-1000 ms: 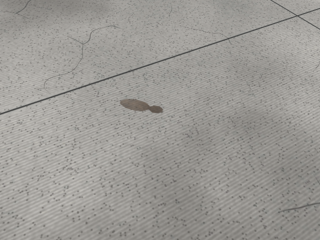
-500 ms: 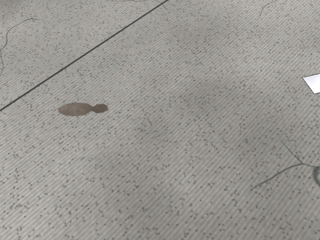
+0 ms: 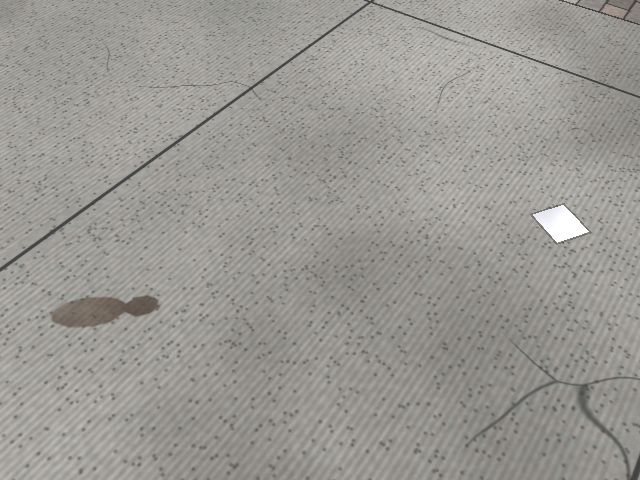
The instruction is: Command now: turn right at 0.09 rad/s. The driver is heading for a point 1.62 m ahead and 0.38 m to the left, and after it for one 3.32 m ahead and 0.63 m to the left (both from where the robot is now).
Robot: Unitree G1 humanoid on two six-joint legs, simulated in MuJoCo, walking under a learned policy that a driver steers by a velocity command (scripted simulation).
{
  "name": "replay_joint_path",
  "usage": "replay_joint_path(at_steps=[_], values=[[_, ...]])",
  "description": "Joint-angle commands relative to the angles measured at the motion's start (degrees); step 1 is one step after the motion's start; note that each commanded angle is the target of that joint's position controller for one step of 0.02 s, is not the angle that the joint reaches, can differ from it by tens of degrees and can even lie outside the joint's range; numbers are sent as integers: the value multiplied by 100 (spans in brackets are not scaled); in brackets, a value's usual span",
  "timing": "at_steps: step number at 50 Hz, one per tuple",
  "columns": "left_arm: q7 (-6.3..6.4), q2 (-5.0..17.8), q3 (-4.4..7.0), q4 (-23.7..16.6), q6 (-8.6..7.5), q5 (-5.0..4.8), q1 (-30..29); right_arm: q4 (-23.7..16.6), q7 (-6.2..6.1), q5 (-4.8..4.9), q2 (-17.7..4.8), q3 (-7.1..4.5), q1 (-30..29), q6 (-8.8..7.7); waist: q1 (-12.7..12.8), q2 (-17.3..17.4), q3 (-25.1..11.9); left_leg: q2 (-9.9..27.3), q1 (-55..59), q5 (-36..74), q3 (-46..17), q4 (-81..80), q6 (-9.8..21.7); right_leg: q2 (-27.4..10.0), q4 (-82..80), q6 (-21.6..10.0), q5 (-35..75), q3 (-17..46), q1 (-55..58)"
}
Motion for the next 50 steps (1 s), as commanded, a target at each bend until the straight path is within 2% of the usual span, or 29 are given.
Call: replay_joint_path(at_steps=[1, 6, 17, 27, 28, 30, 31, 33, 34, 36, 37, 38, 39, 40, 41, 42, 43, 44, 45, 46, 47, 48, 50], values=[[5, 524, 151, -348, -121, 8, -115, -444, -4, 11, -690, -195, -153, -69, -41, 50, -374, 310, 283, 810, -302, -411, 177, -323, -418, -231, 1042, 325, 43], [30, 461, 131, -281, -184, -9, -94, -467, -18, 20, -630, -204, -107, -29, -71, -132, -344, 243, 416, 908, -227, -314, 144, -347, -456, -213, 1033, 379, -26], [109, 327, 116, -153, -208, -18, -16, -379, -68, 33, -543, -239, 11, -36, -27, 32, -258, 209, 369, 842, -215, -390, 72, -315, -441, -186, 1008, 334, 78], [154, 205, 121, 51, -226, -27, 28, -252, -133, 41, -475, -263, 194, -49, -21, 41, -189, 195, 310, 702, -221, -454, 76, -272, -450, -134, 935, 261, 93], [161, 157, 111, 123, -217, -23, 126, -194, -139, 32, -423, -252, 294, -38, -18, 35, -303, 139, 346, 217, -168, -489, 89, -219, -490, -144, 449, 205, 133], [181, 260, 155, 196, -202, -77, 248, -146, -174, 83, -545, -300, 378, -9, -4, 81, -24, 18, 81, -1447, -154, -498, 249, -55, -439, -288, -1287, 77, -204], [189, 287, 163, 192, -234, -103, 271, -145, -199, 113, -574, -311, 424, -21, -8, 119, 245, 69, -129, -2129, -285, -578, 372, -54, -429, -368, -1939, 79, -489], [169, 201, 135, 168, -405, -167, 276, -115, -211, 176, -592, -312, 640, -134, -59, 246, 555, 331, -203, -2740, -756, -763, 652, -105, -232, -466, -2202, 71, -914], [137, 137, 121, 154, -515, -190, 223, -63, -200, 197, -646, -331, 811, -202, -111, 382, 567, 555, -39, -2863, -1140, -912, 825, -98, 16, -465, -1975, -14, -1104], [57, -39, 93, 106, -710, -228, 79, 45, -164, 202, -872, -394, 1093, -269, -145, 936, 457, 1282, 337, -3114, -2338, -1565, 1276, 25, 787, -391, -1078, -457, -1330], [32, -4, 107, 84, -771, -241, 6, 52, -148, 213, -950, -408, 1108, -263, -134, 1031, 519, 1534, 266, -3017, -2713, -1797, 1435, -24, 868, -427, -892, -537, -1280], [4, 11, 112, 95, -813, -247, 48, 22, -132, 229, -986, -405, 1015, -247, -60, 1071, 571, 1563, 25, -2771, -2725, -1832, 1446, -63, 641, -523, -881, -523, -975], [-29, -9, 115, 202, -842, -251, 331, -53, -107, 248, -942, -379, 741, -219, 140, 1119, 544, 1386, -314, -2369, -2339, -1692, 1282, -70, 86, -634, -795, -547, -316], [-54, 91, 165, 424, -860, -245, 868, -191, -92, 261, -786, -325, 307, -191, 437, 1003, 430, 1004, -781, -1797, -1692, -1320, 968, -114, -427, -721, -504, -402, 581], [-60, 476, 289, 657, -886, -231, 1473, -416, -100, 248, -454, -221, -139, -236, 655, 168, 351, 287, -1340, -852, -648, -77, 499, -558, -893, -935, -763, 599, 1223], [-101, 1102, 472, 832, -896, -236, 2093, -639, -126, 244, -386, -209, -284, -374, 766, -1332, 178, -331, -2438, -367, 219, 1780, 99, -1527, -1573, -1475, -280, 2413, 2284], [-115, 964, 421, 778, -894, -139, 2211, -649, -144, 282, -715, -296, -251, -476, 822, -1386, 217, -278, -3496, -1591, -184, 2983, 78, -2151, -1758, -1926, 751, 3323, 2771], [-108, 698, 325, 750, -894, -77, 2108, -578, -105, 353, -777, -328, -74, -507, 626, -800, 265, -48, -3953, -1574, -374, 3643, 213, -2153, -1563, -1907, 1132, 2980, 2975], [-99, 563, 277, 709, -872, -62, 2020, -529, -59, 359, -644, -284, -33, -506, 538, -483, 179, 112, -4238, -1191, -335, 3882, 318, -2044, -1533, -1782, 1341, 2520, 3113], [-90, 464, 222, 728, -817, -85, 1939, -566, -3, 304, -551, -255, -180, -505, 498, -280, 243, 279, -4407, -842, -265, 3773, 370, -1945, -1627, -1629, 1632, 2095, 3068], [-70, 293, 146, 754, -751, -90, 1851, -600, 55, 253, -480, -248, -293, -491, 432, -311, 254, 433, -4254, -539, -202, 3528, 378, -1801, -1765, -1441, 1853, 1680, 2854], [-51, 201, 102, 772, -681, -103, 1804, -633, 130, 250, -356, -207, -347, -477, 385, -414, 287, 472, -3981, -323, -61, 3183, 335, -1629, -1943, -1323, 1942, 1337, 2546], [34, 276, 85, 733, -607, -153, 1556, -722, 258, 200, -142, -107, -599, -468, 345, -399, 386, 389, -3210, 365, 228, 2185, 188, -1296, -2204, -1200, 2028, 675, 1712]])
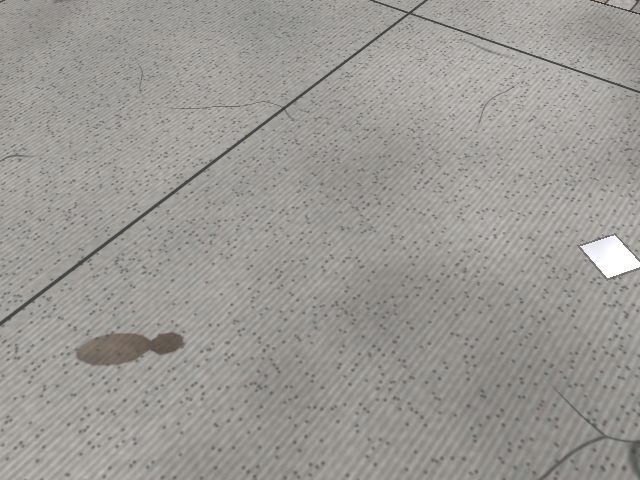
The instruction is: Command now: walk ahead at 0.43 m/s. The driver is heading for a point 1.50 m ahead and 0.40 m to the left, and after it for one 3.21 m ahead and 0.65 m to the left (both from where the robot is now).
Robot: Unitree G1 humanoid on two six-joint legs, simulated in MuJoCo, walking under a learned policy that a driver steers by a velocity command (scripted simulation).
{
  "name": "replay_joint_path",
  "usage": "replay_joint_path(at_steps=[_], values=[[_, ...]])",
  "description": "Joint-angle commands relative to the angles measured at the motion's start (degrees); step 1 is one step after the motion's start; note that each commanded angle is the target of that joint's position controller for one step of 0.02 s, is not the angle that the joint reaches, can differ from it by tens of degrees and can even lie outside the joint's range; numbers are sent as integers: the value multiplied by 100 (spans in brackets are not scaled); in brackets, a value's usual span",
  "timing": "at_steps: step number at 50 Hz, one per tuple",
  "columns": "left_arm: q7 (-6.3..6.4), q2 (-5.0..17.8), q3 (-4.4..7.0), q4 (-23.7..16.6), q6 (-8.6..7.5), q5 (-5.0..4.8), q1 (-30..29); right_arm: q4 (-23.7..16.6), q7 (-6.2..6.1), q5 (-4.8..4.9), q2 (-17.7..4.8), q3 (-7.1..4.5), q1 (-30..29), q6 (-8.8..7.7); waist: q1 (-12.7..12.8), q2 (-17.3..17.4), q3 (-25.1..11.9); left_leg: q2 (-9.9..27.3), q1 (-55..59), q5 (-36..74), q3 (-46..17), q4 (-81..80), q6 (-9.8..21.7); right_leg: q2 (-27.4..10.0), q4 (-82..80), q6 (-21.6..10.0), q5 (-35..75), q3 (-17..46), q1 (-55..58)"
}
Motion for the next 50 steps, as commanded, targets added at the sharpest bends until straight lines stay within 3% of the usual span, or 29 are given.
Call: replay_joint_path(at_steps=[1, 2, 4, 6, 7, 9, 10, 11, 12, 13, 14, 15, 17, 20, 23, 27, 33, 35, 36, 37, 38, 39, 40, 41, 42, 43, 44, 46, 50], values=[[127, 722, 98, -298, 35, -50, -183, -737, 190, -75, 186, 157, -1074, -136, 46, -640, 654, 126, -777, 1022, 124, -1449, -122, -1053, -1010, -901, 2181, 735, -31], [159, 911, 135, -288, 13, -53, -196, -780, 204, -65, 184, 169, -1210, -141, 47, -715, 648, 39, -211, 1379, 161, -2015, -154, -998, -1144, -855, 2075, 594, -374], [166, 1206, 207, -200, -55, -95, -73, -826, 177, -17, -100, 94, -1316, -116, 16, -845, 646, -81, 432, 1740, 118, -2544, -142, -1202, -1303, -845, 1948, 625, -471], [142, 1242, 229, -131, -76, -137, -109, -843, 130, 15, -365, 7, -1285, -96, -116, -848, 673, -108, 607, 1789, 10, -2906, 16, -1400, -1122, -744, 2448, 604, -125], [130, 1274, 243, -112, -63, -122, -149, -819, 100, 7, -487, -50, -1143, -90, -241, -861, 541, -185, 837, 1712, 38, -2986, 130, -1430, -794, -659, 3305, 528, 92], [119, 1279, 251, -111, 12, -53, -177, -519, 9, -16, -772, -233, -42, -35, -838, -815, -255, -475, 2333, 1528, 282, -3036, 426, -1168, 750, -433, 5045, 198, 68], [131, 1175, 203, -195, 24, 24, -218, -298, -56, -24, -942, -314, 897, 8, -1253, -641, -829, -44, 3837, 1483, -163, -2839, 625, -955, 2106, -262, 4378, 107, -881], [114, 407, -5, -348, -27, 71, 437, -175, -78, -201, -1549, -407, 1489, 22, -976, 1047, -1785, 1553, 5703, 190, -2793, -3358, 1400, -33, 4612, 94, 1084, -98, -2752], [57, 482, -32, -214, -160, -43, 628, -130, -29, -173, -1233, -308, 1532, 7, -919, 1579, -2277, 2034, 5708, -956, -4981, -4683, 1712, 251, 5672, 78, -1217, 675, -3444], [19, 987, 120, -350, -205, -227, 9, -135, -25, -108, -911, -214, 999, -8, -831, 992, -1091, 1868, 4875, -1404, -4322, -4848, 1430, -129, 6044, 29, -878, 589, -4067], [20, 1085, 122, -496, -231, -233, -570, -156, -21, -84, -758, -169, 614, -10, -732, 400, -426, 1663, 3920, -962, -3389, -4877, 1256, -440, 5816, -47, -330, 375, -4022], [50, 1014, 120, -555, -232, -142, -816, -147, 7, -152, -696, -148, 302, -30, -527, 24, -111, 1414, 3124, -273, -2772, -4982, 1162, -659, 5491, -59, 78, 283, -3785], [78, 875, 139, -457, -105, -65, -594, -121, 47, -233, -485, -101, -9, -102, -167, 278, -51, 1031, 2317, 455, -2000, -5285, 1108, -921, 5071, -52, 500, 338, -3150], [124, 745, 119, -479, 44, -4, -712, 82, 54, -165, -538, -118, 93, -219, -83, 215, 146, 946, 1965, 858, -1473, -5601, 1258, -987, 4596, 86, 843, 243, -3261], [130, 739, 103, -707, 14, 60, -1435, 265, -25, -152, -698, -157, 401, -192, -260, 30, 372, 938, 2217, 1181, -1223, -5724, 1269, -1030, 3630, 234, 1718, 228, -3833], [36, 605, 31, -893, -100, 22, -2240, 449, -105, -81, -845, -173, 779, -102, -590, -3, 463, 794, 2502, 1466, -754, -5697, 1038, -805, 2141, 263, 2711, -7, -3615], [-182, 641, -11, -1276, -194, -64, -3122, 805, -136, -46, -935, -188, 1329, 90, -859, 63, 614, 1168, 3636, 1784, -814, -5199, 965, -578, 1149, 86, 2182, -77, -3730], [-228, 759, 21, -1311, -229, -57, -3034, 854, -157, -31, -988, -209, 1329, 151, -731, 185, 511, 1267, 3870, 2366, -939, -4873, 869, -459, 931, -62, 1697, -119, -3365], [-223, 871, 73, -1263, -251, -49, -2762, 852, -166, -28, -1043, -218, 1259, 177, -541, 278, 348, 1223, 3888, 3091, -961, -4540, 809, -316, 829, -147, 1467, -206, -2873], [-192, 1062, 182, -1082, -272, -38, -2087, 833, -170, -35, -1054, -205, 1133, 205, -142, 272, -64, 990, 3738, 3936, -808, -3774, 691, -147, 605, -294, 1504, -353, -1865], [-129, 1415, 321, -831, -282, 18, -1044, 733, -175, -94, -874, -119, 1068, 194, 309, 169, -878, 684, 2931, 3647, -611, -2498, 504, -534, 880, -561, 1721, -35, -123], [-59, 2042, 476, -722, -250, 143, -182, 510, -148, -159, -279, 69, 1468, 94, 365, -962, -1930, -116, 699, 1429, -211, -251, 89, -2111, 990, -1259, 1554, 2093, 2386], [-66, 1714, 407, -625, -201, 86, 7, 612, -135, -26, -222, 102, 1693, -10, 362, -1711, -2482, -526, -416, -1455, -796, 909, -39, -2690, 199, -1680, 709, 3832, 2874], [-46, 1286, 276, -662, -179, 52, -334, 554, -134, 133, -844, -78, 1223, -54, 416, -1118, -1529, -167, -894, -1173, -1045, 1318, -13, -2454, 2, -1358, 336, 3101, 2136], [-27, 1083, 209, -702, -168, 34, -743, 432, -139, 151, -881, -105, 802, -58, 266, -874, -879, 127, -918, -643, -844, 1192, -1, -2224, -143, -1127, 484, 2231, 1307], [-42, 912, 153, -691, -182, 39, -1124, 398, -157, 86, -786, -110, 600, -20, 84, -618, -396, 308, -727, -233, -769, 862, -42, -1961, -417, -1009, 783, 1662, 515], [-53, 759, 115, -688, -225, 65, -1379, 423, -172, 34, -724, -154, 619, 62, -105, -720, -130, 469, -457, 78, -796, 584, -64, -1735, -655, -899, 1008, 1179, -12], [-66, 762, 146, -611, -305, 114, -1575, 502, -158, 41, -434, -129, 878, 221, -326, -773, 27, 534, -17, 396, -742, 507, -139, -1597, -992, -903, 1490, 592, -607], [-15, 948, 225, -400, -356, 137, -1573, 289, -174, -10, -337, -142, 518, 325, -383, -558, 322, 554, -442, 1203, -826, -216, -247, -1543, -1185, -935, 2347, -288, -669]])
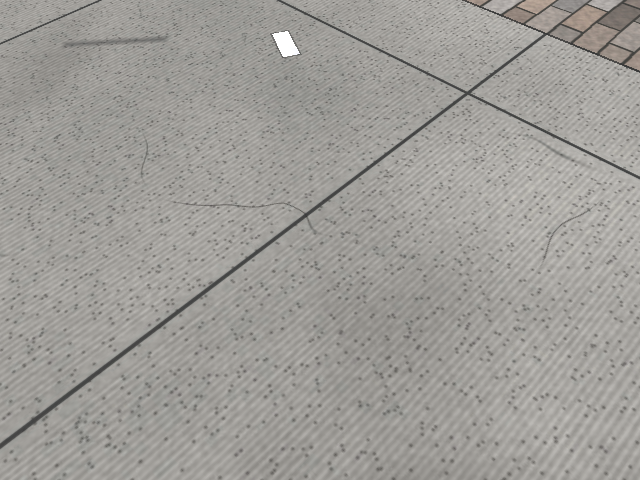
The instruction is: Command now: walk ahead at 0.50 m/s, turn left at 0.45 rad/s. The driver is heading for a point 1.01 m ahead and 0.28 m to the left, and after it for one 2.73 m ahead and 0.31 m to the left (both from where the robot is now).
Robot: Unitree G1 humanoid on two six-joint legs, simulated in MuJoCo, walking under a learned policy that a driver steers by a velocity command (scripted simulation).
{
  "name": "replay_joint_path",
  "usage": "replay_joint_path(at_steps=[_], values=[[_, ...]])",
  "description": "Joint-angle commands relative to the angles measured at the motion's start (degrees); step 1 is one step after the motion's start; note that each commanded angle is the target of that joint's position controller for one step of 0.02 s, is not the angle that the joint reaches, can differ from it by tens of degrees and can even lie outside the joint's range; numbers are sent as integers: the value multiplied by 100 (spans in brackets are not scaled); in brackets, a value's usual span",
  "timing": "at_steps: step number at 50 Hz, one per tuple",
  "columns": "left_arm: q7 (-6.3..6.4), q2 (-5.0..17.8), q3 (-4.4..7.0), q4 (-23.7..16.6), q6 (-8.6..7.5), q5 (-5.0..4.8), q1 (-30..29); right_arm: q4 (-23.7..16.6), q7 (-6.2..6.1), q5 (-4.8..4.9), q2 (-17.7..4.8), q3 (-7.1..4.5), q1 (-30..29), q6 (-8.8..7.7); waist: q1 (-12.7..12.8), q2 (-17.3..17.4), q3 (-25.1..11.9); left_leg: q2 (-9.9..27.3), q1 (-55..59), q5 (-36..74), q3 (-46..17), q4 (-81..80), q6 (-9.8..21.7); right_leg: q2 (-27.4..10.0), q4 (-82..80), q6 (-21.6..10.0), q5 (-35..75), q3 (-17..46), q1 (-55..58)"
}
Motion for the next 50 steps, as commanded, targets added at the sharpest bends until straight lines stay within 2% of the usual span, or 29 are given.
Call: replay_joint_path(at_steps=[1, 5, 9, 12, 13, 14, 15, 16, 17, 18, 19, 20, 21, 24, 26, 29, 32, 34, 37, 38, 39, 40, 41, 42, 43, 44, 45, 47, 50], values=[[65, 746, 175, -298, -114, 11, -414, -359, 23, -32, -134, -42, 96, -5, -187, -675, 112, 199, -258, 851, -188, -635, -52, -1532, -1054, -788, 1496, 572, -31], [147, 982, 230, -165, -25, -47, -175, -651, 203, -55, 29, 43, -744, -71, 137, -512, 311, 128, -120, 1585, 286, -1956, 51, -1565, -1088, -695, 1516, 70, 294], [165, 1152, 304, 3, 153, -167, 109, -1005, 334, -45, -35, 38, -1272, -61, 258, -482, 457, 53, -418, 1092, 512, -2504, 274, -1850, -740, -596, 1956, -115, 1200], [205, 1376, 374, -26, 282, -229, -17, -1111, 376, -51, -274, -87, -1005, -18, -65, -741, 74, -409, 379, 240, 974, -2580, 582, -1854, 241, -405, 4280, -356, 1502], [223, 1434, 391, -51, 333, -242, -80, -1016, 364, -38, -454, -194, -481, 2, -384, -791, -247, -660, 1084, 35, 1119, -2620, 728, -1775, 1047, -331, 4976, -439, 1426], [237, 1390, 363, -85, 362, -259, -173, -788, 303, -21, -744, -372, 426, 15, -894, -661, -713, -923, 2417, 334, 1131, -3002, 942, -1545, 2277, -149, 4851, -578, 916], [239, 1096, 244, -198, 315, -106, -39, -604, 167, -6, -1274, -567, 1247, 81, -1157, 115, -1229, -199, 4157, 413, -160, -3162, 1288, -1233, 4109, 129, 2756, -585, -573], [136, 282, -13, -515, 134, 39, 495, -710, 161, 5, -1781, -586, 914, 0, -355, 1357, -1780, 1136, 5833, -657, -3523, -3893, 2414, 30, 5946, 438, -2377, 256, -3048], [51, 836, 69, -578, -91, -194, -228, -839, 201, -26, -1230, -439, 1064, -84, -859, 568, -2143, 1333, 5953, -1192, -4224, -4633, 2389, -66, 6369, 321, -2346, 1365, -3667], [17, 1038, 124, -751, -195, -371, -703, -801, 213, -75, -961, -355, 832, -163, -841, 296, -1285, 1196, 5346, -741, -3402, -4710, 2087, -319, 6154, 178, -1753, 1332, -4032], [59, 953, 98, -735, -240, -282, -726, -841, 210, -55, -813, -306, 466, -197, -556, -234, -847, 942, 4495, -85, -2702, -4665, 1868, -584, 5637, 134, -1245, 1325, -3760], [102, 975, 132, -670, -226, -122, -689, -915, 196, -68, -641, -252, 103, -198, -328, -320, -573, 709, 3763, 581, -2151, -4704, 1728, -745, 5147, 185, -971, 1307, -3362], [97, 1004, 165, -648, -158, -78, -550, -1011, 169, -134, -530, -201, -82, -201, -148, -192, -508, 554, 3318, 1003, -1868, -4823, 1681, -849, 4925, 230, -772, 1350, -2982], [102, 808, 142, -705, 18, 8, -527, -1002, 87, -104, -649, -229, -32, -233, -41, -165, -386, 362, 2694, 1825, -1399, -5009, 1724, -790, 4254, 508, -416, 1187, -2733], [121, 692, 96, -855, 59, 22, -948, -928, 8, -87, -783, -268, 155, -226, -157, -139, -218, 209, 2520, 1906, -1159, -5039, 1630, -684, 3494, 655, 184, 1129, -2852], [77, 540, 24, -1022, 31, -19, -1575, -824, -60, -50, -799, -272, 378, -171, -407, 84, -129, -77, 2355, 1364, -942, -4932, 1332, -416, 2153, 689, 1263, 1104, -2528], [2, 587, 21, -1185, -26, -99, -2019, -692, -74, -23, -843, -287, 632, -136, -587, 183, -66, 9, 2413, 918, -1211, -4801, 1206, -225, 1474, 636, 1647, 1133, -2215], [-60, 692, 49, -1207, -79, -111, -2049, -602, -90, -16, -739, -257, 741, -115, -605, 225, -87, 188, 2844, 793, -1422, -4531, 1168, -243, 1184, 524, 1580, 1219, -2226], [-104, 833, 115, -1168, -152, -98, -1784, -505, -114, -58, -706, -252, 749, -72, -456, 428, -78, 439, 3334, 1307, -1706, -4124, 1071, -246, 1010, 246, 931, 1161, -1980], [-84, 903, 169, -1071, -175, -81, -1405, -515, -104, -65, -679, -240, 657, -56, -236, 472, -207, 329, 3368, 1940, -1648, -3780, 986, -147, 800, 97, 833, 1005, -1474], [-54, 1079, 258, -931, -202, -28, -802, -553, -80, -91, -519, -176, 603, -56, 55, 370, -664, 14, 3229, 2439, -1422, -2979, 834, -276, 768, -125, 934, 1057, -489], [-23, 1395, 332, -853, -204, 50, 79, -656, -70, -190, -284, -64, 740, -69, 336, -271, -1555, -360, 2353, 1432, -1075, -1397, 618, -1214, 1033, -570, 998, 2082, 1164], [-72, 1739, 458, -543, -123, 7, 680, -620, -50, -7, 74, 43, 1638, -131, 62, -2161, -2163, -1227, 244, -1759, -509, 492, 164, -2336, 438, -1553, -377, 4723, 2942], [-109, 1202, 331, -541, -108, -183, 697, -527, -63, 60, -453, -23, 1401, -166, 253, -1558, -1726, -927, -545, -2053, -804, 1148, 161, -2391, -60, -1442, -1877, 5364, 2756], [-85, 907, 241, -601, -77, -183, 358, -654, -60, 52, -742, -103, 607, -178, 378, -981, -890, -700, -779, -1534, -707, 1256, 181, -2163, -169, -1182, -1870, 4534, 2005], [-71, 839, 185, -663, -33, -102, 21, -771, -65, -25, -694, -85, 177, -190, 263, -582, -464, -469, -644, -1132, -450, 1084, 177, -1925, -256, -1052, -1252, 3851, 1258], [-62, 744, 145, -647, -9, -65, -161, -846, -43, -113, -610, -86, -39, -223, 139, -528, -161, -279, -540, -846, -351, 721, 160, -1721, -386, -1051, -648, 3414, 708], [-46, 615, 85, -611, -26, -23, -234, -808, 4, -107, -407, -68, 107, -231, -84, -811, -182, -53, -48, -582, -208, 222, 135, -1392, -594, -968, 113, 2809, 254], [-19, 828, 129, -470, -49, -122, -64, -892, 16, -141, -158, 20, -103, -212, -79, -818, -123, 48, -105, -414, 33, -565, 2, -1389, -827, -1118, 920, 2306, 76]])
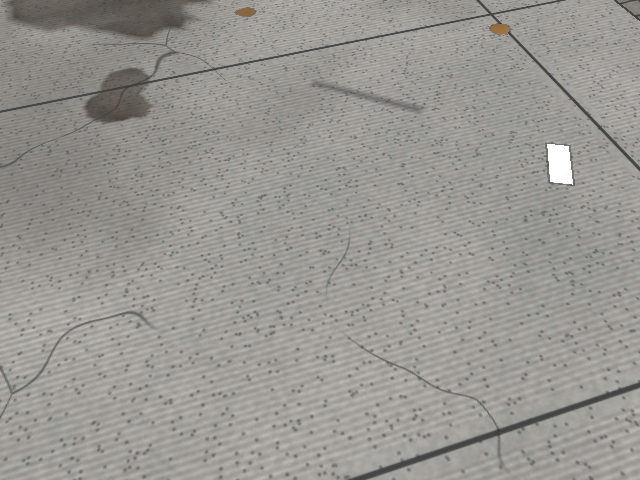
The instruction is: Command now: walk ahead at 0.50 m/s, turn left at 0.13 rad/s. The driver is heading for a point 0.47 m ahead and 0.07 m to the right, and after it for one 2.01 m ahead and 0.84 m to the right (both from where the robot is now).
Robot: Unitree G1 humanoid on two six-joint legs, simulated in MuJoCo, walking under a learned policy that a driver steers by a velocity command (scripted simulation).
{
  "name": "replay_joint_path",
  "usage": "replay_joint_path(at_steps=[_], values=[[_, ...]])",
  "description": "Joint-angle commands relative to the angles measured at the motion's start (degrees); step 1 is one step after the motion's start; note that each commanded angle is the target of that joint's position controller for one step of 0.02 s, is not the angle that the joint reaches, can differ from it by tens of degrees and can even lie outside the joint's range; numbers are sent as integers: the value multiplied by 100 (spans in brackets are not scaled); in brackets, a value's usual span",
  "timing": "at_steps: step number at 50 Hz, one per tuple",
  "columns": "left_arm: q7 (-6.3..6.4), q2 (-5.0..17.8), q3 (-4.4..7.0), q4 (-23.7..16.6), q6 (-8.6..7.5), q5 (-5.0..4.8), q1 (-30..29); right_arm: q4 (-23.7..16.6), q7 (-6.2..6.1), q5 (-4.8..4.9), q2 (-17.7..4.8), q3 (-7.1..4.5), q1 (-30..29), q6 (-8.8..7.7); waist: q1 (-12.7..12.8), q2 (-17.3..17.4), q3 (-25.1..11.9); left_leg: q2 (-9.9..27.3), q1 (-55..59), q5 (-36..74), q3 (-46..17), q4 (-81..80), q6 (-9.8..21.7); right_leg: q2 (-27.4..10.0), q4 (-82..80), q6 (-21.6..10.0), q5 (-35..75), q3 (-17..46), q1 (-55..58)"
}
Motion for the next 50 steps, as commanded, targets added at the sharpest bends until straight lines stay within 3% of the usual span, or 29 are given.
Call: replay_joint_path(at_steps=[1, 6, 10, 12, 13, 14, 15, 16, 17, 18, 19, 20, 21, 23, 26, 31, 36, 37, 39, 40, 41, 42, 43, 44, 45, 46, 47, 48, 50], values=[[49, 882, 184, -295, -87, -57, -131, -485, 9, -50, -225, -31, -220, -90, -76, -701, -76, 347, -735, 469, -37, -808, -125, -1579, -1187, -1091, 984, 1446, 519], [83, 1053, 199, -91, 17, -127, 226, -637, 99, 1, -126, 38, -1092, -167, 236, -657, 40, 158, -250, 1909, 206, -2466, -174, -1361, -1203, -850, 1176, 774, 502], [93, 1117, 203, 118, 123, -164, 558, -826, 199, 60, -228, 10, -1590, -207, 316, -700, 181, 38, -183, 1812, 210, -3012, -21, -1656, -976, -747, 1214, 862, 1003], [122, 1211, 233, 171, 190, -168, 542, -835, 235, 53, -349, -34, -1512, -229, 163, -749, 135, -33, 78, 1455, 249, -3225, 135, -1783, -706, -642, 1627, 886, 1271], [138, 1267, 244, 166, 219, -173, 444, -754, 231, 32, -454, -90, -1194, -238, -72, -759, -37, -154, 600, 1385, 367, -3393, 242, -1720, -322, -556, 2331, 773, 1285], [145, 1192, 210, 165, 239, -174, 445, -548, 193, -4, -657, -210, -525, -240, -411, -649, -449, -268, 1675, 1423, 452, -3556, 393, -1470, 496, -428, 2996, 613, 1053], [150, 969, 105, 51, 225, -89, 372, -349, 129, -68, -987, -338, 474, -234, -867, -396, -1190, 331, 3286, 1541, -120, -3342, 682, -1187, 1864, -228, 2350, 430, 170], [134, 339, -101, -115, 129, -39, 931, -262, 87, -154, -1577, -477, 1077, -181, -800, 980, -2072, 1860, 5444, 844, -2469, -3535, 1485, -312, 4109, 203, -316, 13, -2093], [119, 602, -47, -27, 39, -131, 866, -213, 96, -94, -1143, -369, 1227, -152, -909, 1116, -2307, 2123, 5349, 64, -3658, -4219, 1649, -224, 4972, 191, -2365, 756, -2810], [98, 1039, 98, -146, 12, -277, 414, -196, 92, -58, -877, -264, 872, -159, -860, 692, -1338, 1939, 4587, -191, -2863, -4372, 1378, -510, 5281, 139, -2021, 854, -3223], [103, 1017, 105, -217, 24, -280, 108, -219, 95, -51, -701, -201, 476, -168, -685, 454, -832, 1695, 3817, -20, -2129, -4540, 1201, -771, 5111, 133, -1515, 699, -3151], [117, 946, 120, -232, 69, -210, -25, -203, 117, -64, -509, -144, 130, -194, -513, 313, -436, 1456, 3156, 276, -1611, -4786, 1106, -924, 4821, 176, -1139, 644, -2989], [136, 870, 150, -187, 154, -174, 74, -189, 133, -96, -387, -113, -98, -251, -315, 432, -255, 1272, 2664, 607, -1163, -5010, 1007, -1073, 4606, 212, -837, 690, -2659], [142, 616, 124, -105, 301, -181, 272, -90, 147, -132, -367, -141, -272, -356, -129, 397, -152, 1159, 2161, 1196, -599, -5312, 1013, -1105, 4537, 303, -478, 679, -2293], [162, 541, 146, -236, 379, -162, -4, 112, 97, -181, -486, -199, -210, -426, -105, 145, 26, 1144, 2188, 1958, 51, -5449, 1026, -1088, 4091, 396, 201, 841, -2664], [1, 369, 75, -515, 309, -119, -826, 333, -14, -135, -695, -240, -21, -364, -379, -14, 234, 1019, 2482, 2282, 911, -5538, 841, -979, 2456, 336, 1478, 437, -2591], [-176, 319, 20, -1001, 309, -124, -1653, 623, -54, -16, -895, -314, 474, -156, -666, -100, 486, 1353, 3549, 2834, 1199, -5184, 773, -891, 1668, 91, 1001, 52, -2984], [-212, 345, 32, -1084, 311, -127, -1703, 649, -62, 9, -933, -327, 483, -104, -631, -59, 462, 1396, 3720, 3262, 1266, -4997, 727, -823, 1591, 13, 741, -58, -2933], [-250, 498, 113, -1168, 336, -130, -1512, 622, -107, 34, -1092, -367, 378, -15, -405, 163, 164, 1389, 3889, 5133, 1444, -4315, 595, -484, 1564, -199, 156, -411, -2323], [-246, 640, 195, -1126, 357, -136, -1143, 601, -138, 44, -1168, -388, 329, 33, -167, 283, -107, 1358, 3886, 6034, 1510, -3695, 530, -256, 1597, -328, -133, -568, -1779], [-211, 880, 337, -978, 368, -152, -427, 578, -163, 56, -1205, -390, 246, 76, 255, 262, -498, 1226, 3611, 6298, 1613, -2692, 410, -25, 1369, -509, -69, -619, -781], [-110, 1255, 538, -744, 405, -150, 541, 518, -188, 44, -1135, -346, 202, 54, 750, -4, -991, 990, 2584, 5318, 1658, -1234, 181, -84, 1006, -770, 236, -170, 893], [6, 1919, 675, -687, 430, -178, 767, 234, -115, -180, -367, -112, 632, -73, 327, -1450, -1428, 80, -1, 515, 1536, 899, -198, -1580, 870, -1639, -35, 2569, 2984], [-19, 1774, 581, -889, 336, -136, 797, 129, -17, -89, -402, -37, 486, -330, 368, -1271, -2349, -599, -1066, -1706, 103, 1936, -229, -2358, -84, -2337, -639, 5008, 3740], [-41, 1359, 461, -847, 272, -92, 681, -44, 62, 146, -793, -150, -208, -474, 582, -807, -1744, -229, -1616, -1228, -280, 1962, -102, -2164, -301, -1950, -490, 4215, 3397], [-38, 1180, 411, -854, 231, -114, 387, -126, 70, 168, -751, -119, -393, -551, 376, -566, -1074, 17, -1592, -702, -208, 1477, -6, -1906, -315, -1707, -112, 3373, 2551], [-29, 1018, 361, -918, 224, -125, -24, -54, 26, 33, -719, -133, -386, -564, 92, -231, -674, 231, -1270, -381, -165, 935, -34, -1646, -361, -1502, 418, 2784, 1703], [-7, 830, 294, -1022, 221, -80, -303, -10, 2, -64, -790, -185, -312, -509, -111, -301, -478, 365, -857, -155, -165, 573, -87, -1456, -483, -1416, 950, 2389, 1082], [36, 849, 295, -1112, 207, -50, -441, -16, 12, -124, -701, -193, -145, -366, -308, -430, -417, 388, -437, 57, -103, 198, -263, -1305, -693, -1453, 1458, 2146, 449]])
